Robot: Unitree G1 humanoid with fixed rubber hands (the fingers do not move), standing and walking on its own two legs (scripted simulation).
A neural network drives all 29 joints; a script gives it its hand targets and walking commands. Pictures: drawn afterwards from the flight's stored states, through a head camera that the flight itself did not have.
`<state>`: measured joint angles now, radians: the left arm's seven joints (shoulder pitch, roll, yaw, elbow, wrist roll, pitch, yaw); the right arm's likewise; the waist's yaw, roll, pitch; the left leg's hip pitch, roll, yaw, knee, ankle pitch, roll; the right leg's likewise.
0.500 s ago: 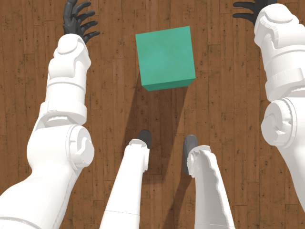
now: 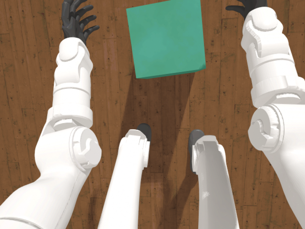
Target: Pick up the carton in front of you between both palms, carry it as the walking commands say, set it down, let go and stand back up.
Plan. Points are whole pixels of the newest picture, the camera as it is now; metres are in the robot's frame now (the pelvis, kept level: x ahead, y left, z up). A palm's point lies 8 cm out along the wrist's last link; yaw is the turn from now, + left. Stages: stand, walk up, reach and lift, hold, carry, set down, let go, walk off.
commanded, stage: reach and lift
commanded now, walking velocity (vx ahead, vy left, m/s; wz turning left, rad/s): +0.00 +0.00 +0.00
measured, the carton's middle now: (167, 46) +0.52 +0.02 -0.44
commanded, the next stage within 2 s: none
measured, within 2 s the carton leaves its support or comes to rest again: leaves its support in 1.42 s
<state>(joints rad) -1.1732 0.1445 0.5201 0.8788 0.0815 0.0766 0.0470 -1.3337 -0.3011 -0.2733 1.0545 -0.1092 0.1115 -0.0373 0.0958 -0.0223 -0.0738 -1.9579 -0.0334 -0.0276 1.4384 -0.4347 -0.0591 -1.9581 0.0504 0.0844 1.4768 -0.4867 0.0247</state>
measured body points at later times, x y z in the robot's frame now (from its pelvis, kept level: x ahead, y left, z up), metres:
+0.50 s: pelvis -0.06 +0.00 -0.18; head +0.33 -0.01 +0.04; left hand +0.51 +0.21 -0.36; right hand +0.55 -0.16 -0.37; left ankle +0.07 +0.13 -0.53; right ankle +0.05 -0.12 -0.53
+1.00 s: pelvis -0.05 +0.00 -0.19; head +0.33 -0.01 +0.02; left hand +0.52 +0.18 -0.37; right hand +0.55 -0.14 -0.37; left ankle +0.07 +0.13 -0.53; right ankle +0.04 -0.12 -0.53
